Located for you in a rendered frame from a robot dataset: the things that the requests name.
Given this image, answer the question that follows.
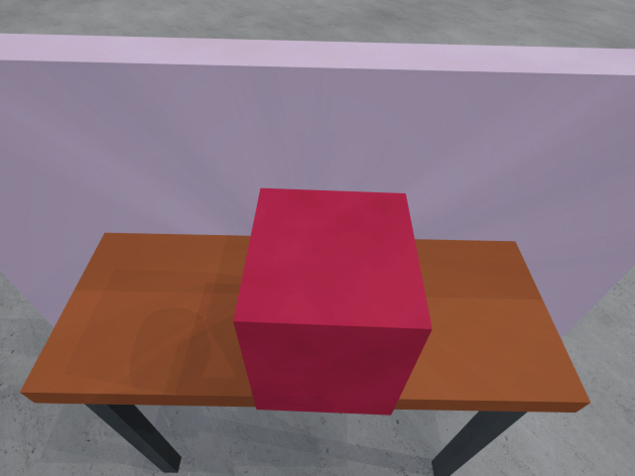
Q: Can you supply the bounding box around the carton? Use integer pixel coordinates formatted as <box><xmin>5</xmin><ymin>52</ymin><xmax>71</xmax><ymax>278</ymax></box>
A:
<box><xmin>233</xmin><ymin>188</ymin><xmax>432</xmax><ymax>416</ymax></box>

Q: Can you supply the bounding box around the table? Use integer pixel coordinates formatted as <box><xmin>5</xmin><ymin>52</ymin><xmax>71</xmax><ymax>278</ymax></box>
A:
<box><xmin>20</xmin><ymin>233</ymin><xmax>590</xmax><ymax>476</ymax></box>

